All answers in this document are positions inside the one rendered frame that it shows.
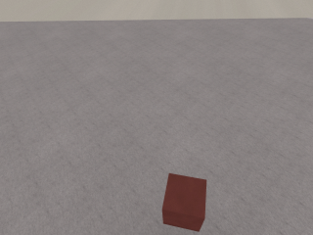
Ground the carton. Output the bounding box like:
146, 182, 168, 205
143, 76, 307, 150
162, 173, 207, 232

